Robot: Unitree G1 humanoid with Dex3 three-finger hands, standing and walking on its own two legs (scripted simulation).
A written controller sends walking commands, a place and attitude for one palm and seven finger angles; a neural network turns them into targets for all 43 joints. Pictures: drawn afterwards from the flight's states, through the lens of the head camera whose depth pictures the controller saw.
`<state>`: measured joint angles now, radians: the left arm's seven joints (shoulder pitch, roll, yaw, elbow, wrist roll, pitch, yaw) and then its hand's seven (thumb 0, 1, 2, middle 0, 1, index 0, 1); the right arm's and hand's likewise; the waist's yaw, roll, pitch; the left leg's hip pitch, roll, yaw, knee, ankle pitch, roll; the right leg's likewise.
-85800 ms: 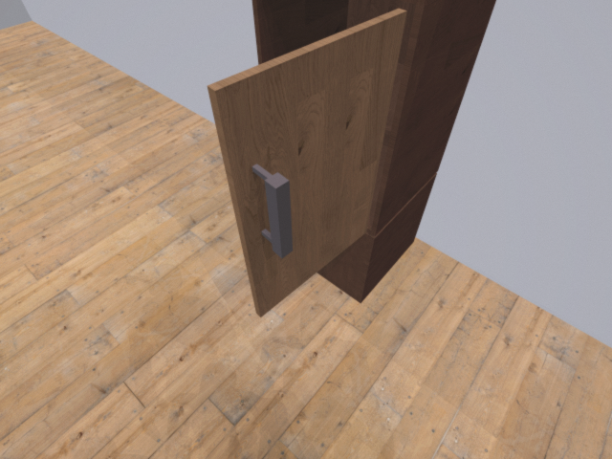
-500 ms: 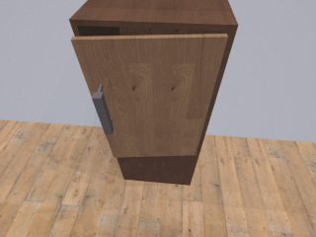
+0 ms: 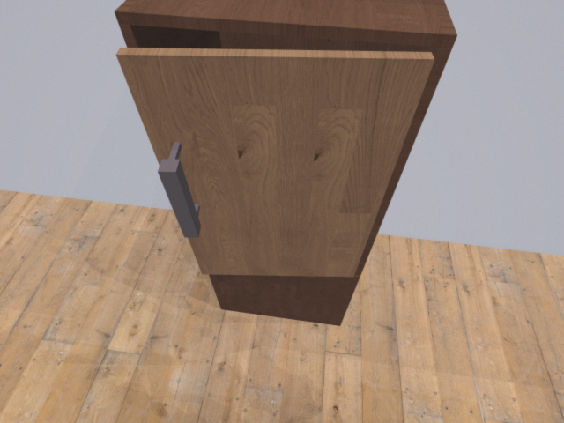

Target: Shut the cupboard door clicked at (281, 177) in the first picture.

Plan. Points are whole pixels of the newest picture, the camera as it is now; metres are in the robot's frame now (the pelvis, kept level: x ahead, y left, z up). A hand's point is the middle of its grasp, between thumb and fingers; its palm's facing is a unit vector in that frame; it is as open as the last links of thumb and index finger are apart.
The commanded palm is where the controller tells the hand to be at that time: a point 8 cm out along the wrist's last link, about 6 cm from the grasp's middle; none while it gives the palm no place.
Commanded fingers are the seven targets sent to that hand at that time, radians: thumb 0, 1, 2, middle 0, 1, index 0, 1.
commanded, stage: come to a stop and stand still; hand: left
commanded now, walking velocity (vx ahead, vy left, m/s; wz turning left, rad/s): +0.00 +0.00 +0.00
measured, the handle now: (184, 192) +0.46 +0.21 +0.03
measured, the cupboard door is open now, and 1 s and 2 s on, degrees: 7 7 7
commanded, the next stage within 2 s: look again from close up in 0.56 s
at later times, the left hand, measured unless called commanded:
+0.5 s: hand out of the picture -0.02 +0.22 -0.16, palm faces +0.00 -0.97 -0.24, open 7.4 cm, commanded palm none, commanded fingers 0.00 0.90 0.90 -0.20 -0.30 -0.20 -0.30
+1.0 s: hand out of the picture +0.00 +0.21 -0.17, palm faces +0.00 -0.98 -0.22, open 7.4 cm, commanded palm none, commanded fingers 0.00 0.90 0.90 -0.20 -0.30 -0.20 -0.30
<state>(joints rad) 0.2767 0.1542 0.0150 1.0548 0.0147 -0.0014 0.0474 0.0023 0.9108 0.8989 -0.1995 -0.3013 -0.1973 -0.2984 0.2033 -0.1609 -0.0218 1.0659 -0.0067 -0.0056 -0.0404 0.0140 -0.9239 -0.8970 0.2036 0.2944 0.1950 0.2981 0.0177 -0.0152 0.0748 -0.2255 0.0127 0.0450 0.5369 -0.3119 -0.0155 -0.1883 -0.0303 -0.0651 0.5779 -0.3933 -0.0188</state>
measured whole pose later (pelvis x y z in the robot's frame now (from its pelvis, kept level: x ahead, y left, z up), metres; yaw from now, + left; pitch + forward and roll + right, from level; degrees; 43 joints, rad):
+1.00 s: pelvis -0.02 +0.02 +0.01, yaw +0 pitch -1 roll +0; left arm 0.24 0.20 -0.02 1.09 0.02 -0.02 0.03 0.00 0.91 0.90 -0.20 -0.30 -0.20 -0.30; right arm 0.19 -0.18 0.01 1.11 -0.01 -0.03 -0.01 0.01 -0.91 -0.90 0.20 0.29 0.20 0.30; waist 0.01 -0.01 0.04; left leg -0.21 -0.01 0.05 0.44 -0.22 0.03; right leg -0.15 -0.03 -0.05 0.46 -0.30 0.01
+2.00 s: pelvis -0.06 +0.00 -0.08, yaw +0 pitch +13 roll -1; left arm 0.42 0.23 0.19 -0.01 -0.31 -0.34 -0.26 0.02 0.90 0.90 -0.72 -0.87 -0.72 -0.87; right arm 0.27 -0.19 0.00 0.57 0.03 -0.23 -0.08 0.02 -0.90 -0.90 0.21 0.30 0.20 0.30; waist 0.00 0.04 -0.14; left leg -0.90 0.04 -0.01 1.12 -0.45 -0.01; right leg -0.80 0.00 -0.09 1.11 -0.54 -0.03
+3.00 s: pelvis -0.05 +0.00 -0.04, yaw +1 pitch +7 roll -1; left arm 0.35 0.23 0.15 -0.04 -0.28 -0.29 -0.21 0.01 0.90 0.90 -1.30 -1.50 -1.30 -1.50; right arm 0.28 -0.26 0.02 0.53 0.03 -0.20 -0.06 0.02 -0.90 -0.90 0.21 0.30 0.20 0.30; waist 0.01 0.04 -0.10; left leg -0.67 0.02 0.00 0.93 -0.39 0.00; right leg -0.57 0.00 -0.08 0.92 -0.48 -0.02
